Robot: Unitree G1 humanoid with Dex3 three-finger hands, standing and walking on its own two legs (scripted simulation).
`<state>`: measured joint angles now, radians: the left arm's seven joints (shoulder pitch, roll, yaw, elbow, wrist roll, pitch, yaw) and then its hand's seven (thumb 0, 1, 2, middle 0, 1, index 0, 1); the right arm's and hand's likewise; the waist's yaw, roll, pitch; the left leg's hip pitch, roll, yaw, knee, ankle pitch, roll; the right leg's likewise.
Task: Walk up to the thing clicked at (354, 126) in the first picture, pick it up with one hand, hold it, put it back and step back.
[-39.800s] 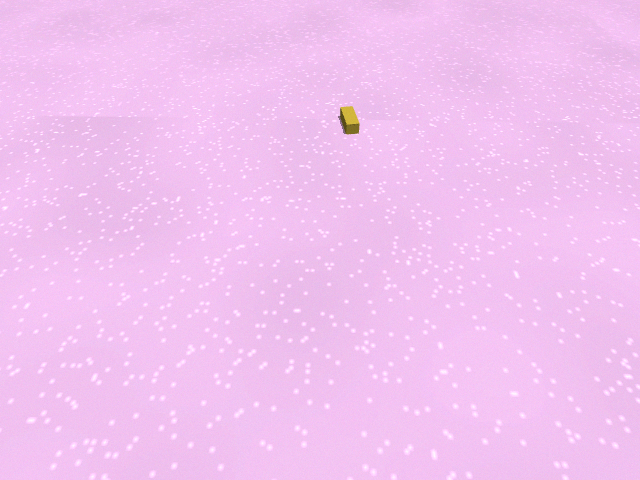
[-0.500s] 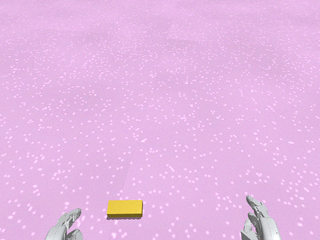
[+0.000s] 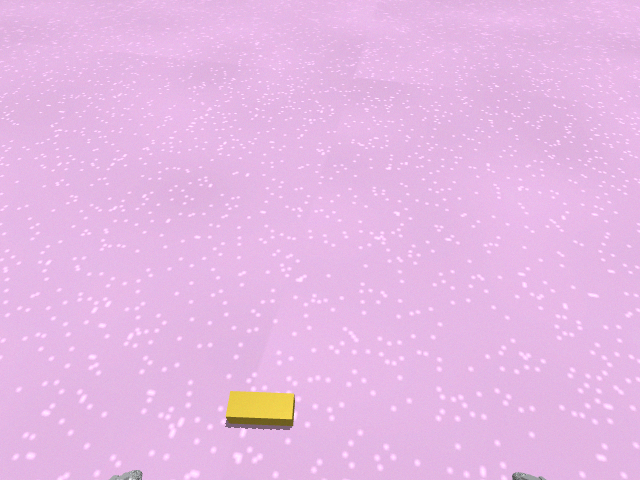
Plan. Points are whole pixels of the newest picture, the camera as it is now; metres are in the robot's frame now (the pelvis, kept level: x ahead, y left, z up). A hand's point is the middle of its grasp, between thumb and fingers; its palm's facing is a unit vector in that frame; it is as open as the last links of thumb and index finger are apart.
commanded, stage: stand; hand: left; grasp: from above
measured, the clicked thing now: (261, 408) +0.45 +0.19 -0.72
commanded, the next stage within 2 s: none
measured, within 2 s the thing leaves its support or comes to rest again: neither
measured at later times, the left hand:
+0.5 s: hand out of the picture +0.04 +0.23 -0.14, palm faces +0.04 -0.94 -0.33, open 7.3 cm
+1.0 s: hand out of the picture +0.06 +0.23 -0.13, palm faces +0.03 -0.94 -0.33, open 7.3 cm
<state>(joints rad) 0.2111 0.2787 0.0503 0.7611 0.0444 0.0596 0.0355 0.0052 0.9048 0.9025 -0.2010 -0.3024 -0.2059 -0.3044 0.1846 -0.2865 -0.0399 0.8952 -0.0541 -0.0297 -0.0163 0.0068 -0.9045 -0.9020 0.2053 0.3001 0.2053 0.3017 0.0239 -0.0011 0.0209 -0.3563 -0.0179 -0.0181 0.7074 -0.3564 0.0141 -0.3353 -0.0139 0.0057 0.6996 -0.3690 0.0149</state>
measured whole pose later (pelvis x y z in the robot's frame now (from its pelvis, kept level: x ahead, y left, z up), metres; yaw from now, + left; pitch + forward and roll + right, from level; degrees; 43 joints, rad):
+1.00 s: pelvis +0.00 -0.01 +0.03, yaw +0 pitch -4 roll +0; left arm 0.11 0.29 0.04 1.16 0.02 0.00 0.02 0.00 0.90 0.90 -0.20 -0.30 -0.21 -0.30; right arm 0.13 -0.32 -0.01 1.14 -0.02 -0.01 -0.02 0.00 -0.91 -0.90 0.20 0.30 0.20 0.30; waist 0.01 0.02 0.06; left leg -0.11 0.00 -0.02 0.34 -0.17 -0.01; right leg -0.09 0.00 0.00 0.33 -0.18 0.00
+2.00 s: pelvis +0.01 -0.01 +0.03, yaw +0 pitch -2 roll +0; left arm 0.10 0.32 0.03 1.15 0.01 -0.01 0.01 0.00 0.90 0.90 -0.20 -0.30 -0.21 -0.30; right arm 0.12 -0.34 0.00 1.15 -0.01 -0.02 -0.01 0.00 -0.91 -0.90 0.20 0.30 0.20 0.30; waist 0.00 0.01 0.04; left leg -0.10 0.00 -0.02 0.31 -0.17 -0.01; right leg -0.08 0.00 0.01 0.31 -0.19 0.00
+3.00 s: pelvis -0.16 +0.00 +0.00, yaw -7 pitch -3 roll -1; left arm 0.18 0.35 0.08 0.86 0.04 0.05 -0.01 0.00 0.91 0.90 -0.20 -0.30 -0.21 -0.30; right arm 0.12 -0.39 -0.05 0.87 -0.01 0.05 -0.01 0.00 -0.90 -0.90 0.21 0.30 0.21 0.30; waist -0.01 0.04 0.17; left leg -0.48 0.02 -0.03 0.80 -0.37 0.00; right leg -0.25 0.05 0.04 0.68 -0.38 -0.02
